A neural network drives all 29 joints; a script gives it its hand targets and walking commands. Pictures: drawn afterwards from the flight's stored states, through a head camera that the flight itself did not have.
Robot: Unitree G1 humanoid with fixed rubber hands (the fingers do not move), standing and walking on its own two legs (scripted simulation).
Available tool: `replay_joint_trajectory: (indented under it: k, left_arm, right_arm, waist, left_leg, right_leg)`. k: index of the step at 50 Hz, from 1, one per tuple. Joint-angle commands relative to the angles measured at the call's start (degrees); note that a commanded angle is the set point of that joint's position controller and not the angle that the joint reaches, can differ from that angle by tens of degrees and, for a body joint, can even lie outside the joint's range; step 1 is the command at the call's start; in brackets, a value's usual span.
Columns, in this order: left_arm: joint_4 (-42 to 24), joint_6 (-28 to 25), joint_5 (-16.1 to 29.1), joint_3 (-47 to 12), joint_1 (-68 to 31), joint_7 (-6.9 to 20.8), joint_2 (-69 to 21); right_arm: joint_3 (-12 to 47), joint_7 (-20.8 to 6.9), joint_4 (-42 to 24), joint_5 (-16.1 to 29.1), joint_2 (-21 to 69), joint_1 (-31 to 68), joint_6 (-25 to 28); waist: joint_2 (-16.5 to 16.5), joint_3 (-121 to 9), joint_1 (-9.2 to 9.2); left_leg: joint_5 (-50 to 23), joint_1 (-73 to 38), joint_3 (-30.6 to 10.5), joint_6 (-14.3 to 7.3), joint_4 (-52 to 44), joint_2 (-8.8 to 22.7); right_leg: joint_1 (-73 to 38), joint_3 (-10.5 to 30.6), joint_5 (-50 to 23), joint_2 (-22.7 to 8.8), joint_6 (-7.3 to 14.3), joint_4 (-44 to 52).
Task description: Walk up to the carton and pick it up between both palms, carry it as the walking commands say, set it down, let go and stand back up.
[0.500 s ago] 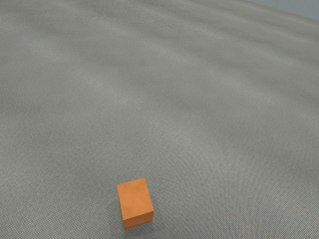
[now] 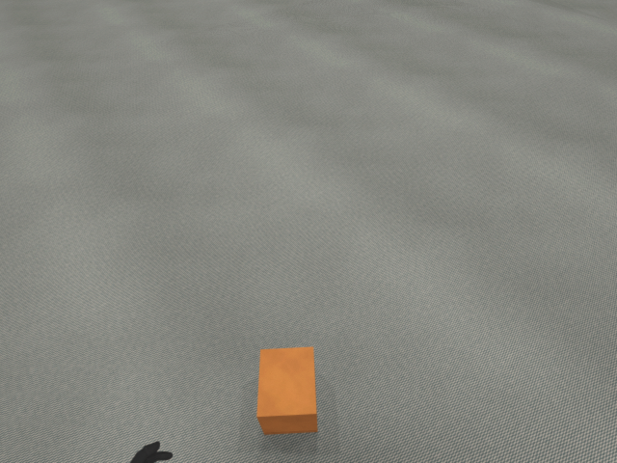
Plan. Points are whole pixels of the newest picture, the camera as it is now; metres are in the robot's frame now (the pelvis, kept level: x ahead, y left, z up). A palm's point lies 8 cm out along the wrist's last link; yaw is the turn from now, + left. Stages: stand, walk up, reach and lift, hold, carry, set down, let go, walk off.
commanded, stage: walk up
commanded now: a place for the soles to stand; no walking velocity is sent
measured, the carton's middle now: (289, 390) +0.48 +0.10 -0.67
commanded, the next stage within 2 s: none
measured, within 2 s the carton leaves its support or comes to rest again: neither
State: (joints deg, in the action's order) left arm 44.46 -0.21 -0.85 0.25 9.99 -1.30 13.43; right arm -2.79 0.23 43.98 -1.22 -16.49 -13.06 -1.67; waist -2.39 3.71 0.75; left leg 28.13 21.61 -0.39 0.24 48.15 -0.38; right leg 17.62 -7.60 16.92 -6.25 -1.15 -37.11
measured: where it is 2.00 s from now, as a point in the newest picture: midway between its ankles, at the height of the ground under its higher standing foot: outside the picture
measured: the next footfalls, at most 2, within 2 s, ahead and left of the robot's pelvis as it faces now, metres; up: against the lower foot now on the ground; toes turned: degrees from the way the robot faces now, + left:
left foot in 0.04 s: +0.07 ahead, +0.12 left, +0.00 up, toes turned +9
right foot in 1.04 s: +0.19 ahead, -0.08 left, +0.00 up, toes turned +21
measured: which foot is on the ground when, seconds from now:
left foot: up 0.00-0.02, down 0.04-1.00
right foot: down 0.00-0.76, up 0.78-1.00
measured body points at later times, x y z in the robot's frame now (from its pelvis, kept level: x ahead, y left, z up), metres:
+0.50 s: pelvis -0.01 +0.00 +0.01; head +0.00 +0.02 +0.46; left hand +0.03 +0.27 -0.13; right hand +0.10 -0.25 -0.11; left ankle +0.02 +0.11 -0.72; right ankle +0.03 -0.13 -0.72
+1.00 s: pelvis +0.07 +0.02 +0.01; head +0.10 +0.03 +0.46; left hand +0.08 +0.27 -0.13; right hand +0.15 -0.23 -0.12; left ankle +0.02 +0.11 -0.72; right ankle +0.14 -0.07 -0.71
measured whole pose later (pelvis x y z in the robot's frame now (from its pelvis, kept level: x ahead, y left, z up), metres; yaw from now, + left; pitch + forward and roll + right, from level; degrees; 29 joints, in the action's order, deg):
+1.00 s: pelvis +0.07 +0.02 +0.01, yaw +13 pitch -1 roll +0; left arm 47.4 -1.1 -1.9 -0.8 17.9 -0.3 13.6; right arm -0.2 0.9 50.0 -1.8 -13.2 -20.3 1.7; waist 1.5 4.0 1.7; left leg 18.3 10.4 -4.4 -2.4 29.6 -4.1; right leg 21.7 -3.6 19.0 -1.5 1.1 -38.2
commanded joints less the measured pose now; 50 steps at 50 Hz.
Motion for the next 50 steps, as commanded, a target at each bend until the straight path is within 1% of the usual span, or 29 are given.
replay_joint_trajectory:
  k: [1, 2, 3, 4, 5, 8, 12, 17, 20, 22, 26, 27, 28, 30, 31, 32, 33, 35, 36, 37, 38, 39, 41, 42, 43, 46, 48, 49, 50]
  left_arm:
    - [-2.11, -0.26, 0.45, 1.93, 0.62, 0.27, 8.42]
    - [-2.48, -0.33, 0.29, 1.43, 1.90, 0.44, 6.69]
    - [-2.92, -0.22, 0.17, 0.68, 2.51, 0.71, 4.57]
    - [-2.50, -0.03, 0.58, 0.21, 2.69, 0.73, 3.29]
    - [-2.09, -0.14, 0.42, 0.39, 2.64, 0.60, 3.76]
    - [-1.26, -0.47, -0.15, 1.76, 3.91, 0.30, 8.31]
    - [-0.71, -0.56, -0.46, 1.86, 4.42, -0.40, 9.40]
    - [-0.56, -0.06, -0.40, 1.71, 5.67, -0.06, 8.36]
    - [-0.51, -0.07, -0.28, 1.33, 7.48, 0.14, 7.09]
    - [-0.30, -0.33, -0.32, 1.13, 9.00, 0.18, 6.57]
    - [0.25, -0.93, -0.71, 1.02, 10.68, -0.10, 7.35]
    - [1.75, -1.23, -1.98, 0.98, 15.09, 0.22, 7.13]
    - [2.13, -1.05, -2.18, 1.17, 15.88, 0.08, 7.93]
    - [3.15, -1.05, -2.13, 1.69, 17.35, -0.24, 10.03]
    - [3.33, -1.20, -2.10, 1.82, 16.23, -0.32, 10.78]
    - [3.46, -1.43, -2.07, 1.89, 14.69, -0.33, 11.06]
    - [3.44, -1.68, -2.09, 1.89, 13.41, -0.19, 10.96]
    - [3.34, -1.70, -1.94, 1.41, 11.37, 0.40, 9.07]
    - [2.89, -1.46, -1.72, 0.64, 10.62, 0.95, 6.82]
    - [2.30, -1.11, -1.54, -0.31, 12.13, 1.57, 4.04]
    - [1.38, -0.44, -1.15, -0.03, 11.33, 1.71, 5.11]
    - [0.66, -0.27, -0.93, 0.23, 10.22, 1.63, 5.38]
    - [0.18, -0.89, -1.25, 0.00, 10.55, 1.43, 4.74]
    - [0.30, -1.24, -1.23, 0.07, 11.20, 1.23, 4.33]
    - [0.29, -1.61, -1.24, 0.06, 11.45, 1.07, 4.09]
    - [0.45, -1.55, -1.04, -0.42, 10.39, 0.90, 2.98]
    - [1.59, -1.64, -0.80, -0.65, 13.42, 0.59, 2.04]
    - [2.72, -1.93, -0.91, -0.16, 15.85, 0.30, 3.92]
    - [2.95, -2.13, -0.78, 0.71, 16.35, 0.09, 7.32]
  right_arm:
    - [-1.26, -1.12, -0.91, 0.22, -4.55, -4.67, 1.77]
    - [-1.59, -1.03, -0.97, 0.24, -6.65, -4.31, 2.10]
    - [-1.01, -0.88, -1.52, 0.68, -7.43, -2.00, 2.28]
    - [-0.66, -0.98, -0.97, 1.37, -7.22, 0.36, 2.01]
    - [-0.60, -1.47, -0.60, 1.12, -6.08, 1.35, 1.73]
    - [0.14, -1.96, -0.52, 0.79, -4.58, 1.32, 1.14]
    - [0.47, -2.26, 0.55, 0.17, -3.73, -1.77, 1.56]
    - [0.48, -1.95, 0.37, 0.48, -4.59, -2.36, 1.75]
    - [0.43, -1.62, -0.13, 0.81, -5.47, -1.67, 1.64]
    - [0.35, -1.41, -0.28, 0.87, -5.67, -1.23, 1.47]
    - [0.51, -1.37, -0.28, 0.39, -4.81, -1.57, 1.23]
    - [0.95, -1.95, 0.54, -0.52, -3.20, -5.95, 1.99]
    - [0.86, -2.18, 0.33, -0.49, -3.21, -5.61, 2.05]
    - [1.11, -2.45, -0.47, -0.68, -2.24, -4.35, 2.30]
    - [1.15, -2.41, -0.59, -0.96, -1.85, -4.64, 2.68]
    - [1.11, -2.31, -0.51, -1.20, -1.62, -5.40, 3.09]
    - [1.08, -2.25, -0.16, -1.10, -1.30, -6.52, 3.52]
    - [0.76, -2.11, 1.41, -0.70, -1.19, -10.92, 4.25]
    - [0.27, -1.72, 2.34, -0.72, -3.10, -13.68, 4.59]
    - [-0.31, -1.04, 2.85, -0.21, -5.87, -15.42, 4.72]
    - [-0.70, -0.39, 3.34, 0.05, -7.21, -15.23, 4.45]
    - [-0.93, 0.22, 3.46, -0.40, -7.82, -14.54, 4.40]
    - [-0.93, 1.03, 3.30, -0.91, -7.41, -13.76, 4.59]
    - [-0.77, 1.15, 3.16, -0.87, -6.59, -12.72, 4.71]
    - [-0.56, 1.06, 3.04, -0.93, -5.68, -11.53, 4.71]
    - [0.94, 0.91, 3.08, -0.86, -3.10, -7.43, 4.34]
    - [1.40, 0.81, 3.51, 0.11, -3.88, -4.25, 3.31]
    - [1.79, 0.48, 3.98, 0.99, -3.53, -4.01, 3.01]
    - [2.55, 0.26, 3.84, 1.59, -2.09, -4.90, 2.86]
  waist:
    - [8.76, -4.85, 1.51]
    - [3.28, -7.26, 0.73]
    - [-0.34, -8.04, -0.75]
    - [1.26, -7.03, -1.05]
    - [2.08, -3.86, -0.98]
    - [5.32, -0.97, -0.72]
    - [3.99, 0.19, 0.81]
    - [0.40, 0.13, 0.77]
    - [-2.49, -0.76, 0.00]
    - [-2.63, -1.68, -0.74]
    - [-0.74, -2.19, -1.13]
    - [1.46, -4.74, -1.48]
    - [2.78, -1.38, -1.90]
    - [7.36, 2.80, -2.48]
    - [8.06, 4.91, -2.12]
    - [7.30, 5.78, -1.48]
    - [6.41, 5.33, -0.72]
    - [4.46, 2.41, 1.77]
    - [-0.08, 1.55, 3.08]
    - [-9.47, 0.47, 3.46]
    - [-7.51, 2.70, 3.04]
    - [-5.95, 5.24, 2.93]
    - [-6.62, 1.34, 2.78]
    - [-6.14, -0.61, 2.39]
    - [-5.25, -2.22, 2.02]
    - [-2.30, -3.68, 0.32]
    - [-1.32, -5.11, -2.65]
    - [0.79, -7.25, -3.81]
    - [5.26, -9.38, -3.60]
  left_leg:
    - [-21.41, -13.59, -4.83, -2.36, -20.48, 3.51]
    - [-28.28, -15.27, -11.29, -4.52, -21.31, 7.68]
    - [-29.46, -12.84, -16.46, -6.69, -23.81, 11.42]
    - [-15.76, -2.88, -13.99, -7.95, -24.93, 9.88]
    - [-8.64, 2.07, -13.63, -6.57, -26.07, 7.70]
    - [-11.04, -1.31, -7.09, -3.02, -22.09, 3.27]
    - [-12.65, -3.02, -5.87, -2.73, -19.50, 1.62]
    - [-8.95, -0.76, -10.27, -3.89, -23.57, 2.70]
    - [-4.33, 2.81, -14.79, -4.90, -27.56, 4.02]
    - [-3.77, 3.43, -16.10, -5.05, -28.15, 4.16]
    - [-9.65, 1.98, -14.11, -3.74, -24.54, 2.76]
    - [3.36, 2.60, -13.53, -4.22, -22.95, 1.28]
    - [6.71, 7.28, -11.99, -3.46, -20.88, 0.12]
    - [-0.70, 10.26, -5.73, -1.57, -12.95, -1.14]
    - [-4.24, 9.49, -4.15, -1.05, -10.07, -0.19]
    - [-5.67, 8.28, -4.02, -1.10, -10.04, 1.01]
    - [-7.15, 5.88, -4.17, -1.36, -12.42, 1.42]
    - [-10.61, -5.47, -5.05, -1.94, -19.96, 0.53]
    - [-9.50, -11.55, -11.22, -2.88, -25.15, 2.81]
    - [-7.68, -15.66, -26.06, -5.66, -31.87, 9.63]
    - [-6.04, -14.47, -32.54, -9.26, -32.83, 13.32]
    - [-10.70, -14.04, -32.86, -11.94, -32.34, 14.49]
    - [-32.07, -20.66, -26.64, -14.64, -27.89, 15.05]
    - [-40.01, -21.90, -23.68, -15.04, -26.12, 15.29]
    - [-42.27, -21.13, -21.61, -14.67, -25.72, 14.88]
    - [-48.23, -16.15, -15.02, -12.23, -24.19, 11.57]
    - [-47.02, -9.68, -9.60, -8.84, -19.59, 8.96]
    - [-43.97, -5.99, -7.87, -5.99, -16.45, 7.30]
    - [-34.98, -2.30, -5.84, -2.77, -12.59, 3.52]
  right_leg:
    - [2.65, 8.19, -8.69, -8.50, 5.59, 9.94]
    - [3.31, 4.71, -5.52, -4.86, 3.76, 4.89]
    - [2.21, 2.32, 1.25, -0.18, 2.00, 2.70]
    - [-6.58, 1.97, 4.52, 1.09, 2.46, 7.60]
    - [-9.11, 2.30, 3.88, 0.52, 2.76, 9.33]
    - [-4.62, 6.17, 7.15, -4.73, 4.17, 15.41]
    - [-2.18, 6.71, 10.59, -7.72, 5.46, 18.58]
    - [-3.66, 2.97, 10.99, -4.53, 3.99, 14.52]
    - [-7.13, 1.59, 8.50, -1.58, 3.23, 10.60]
    - [-8.65, 1.79, 7.06, -0.93, 3.30, 10.07]
    - [-8.54, 4.04, 5.37, -2.96, 4.13, 13.15]
    - [-9.97, 5.08, 17.61, -3.03, 5.20, 14.67]
    - [-10.02, 7.92, 24.28, -5.16, 5.88, 17.27]
    - [-8.71, 14.60, 30.20, -12.89, 8.74, 25.35]
    - [-6.71, 16.43, 28.29, -16.19, 10.48, 27.32]
    - [-5.74, 15.71, 24.07, -17.05, 11.42, 26.64]
    - [-5.30, 12.95, 19.57, -15.80, 11.03, 24.44]
    - [0.22, 4.65, 15.59, -9.64, 7.24, 17.72]
    - [5.15, -0.29, 12.74, -4.67, 4.46, 8.94]
    - [11.23, -3.52, 11.70, 1.74, 1.55, -4.89]
    - [14.03, 1.44, 15.32, 3.01, 1.87, -9.92]
    - [16.71, 3.06, 15.89, 2.48, 2.35, -13.66]
    - [20.02, 5.01, 16.72, 1.82, 3.30, -17.70]
    - [18.92, 5.96, 15.15, 1.59, 3.31, -16.31]
    - [16.31, 6.41, 12.56, 1.68, 3.04, -13.12]
    - [6.31, 5.04, 4.01, 4.30, 1.84, -2.40]
    - [-5.36, 3.67, -9.75, 5.40, 2.48, 9.20]
    - [-12.82, 5.92, -20.31, 2.65, 3.61, 11.00]
    - [-17.87, 12.88, -30.98, -3.44, 5.81, 11.90]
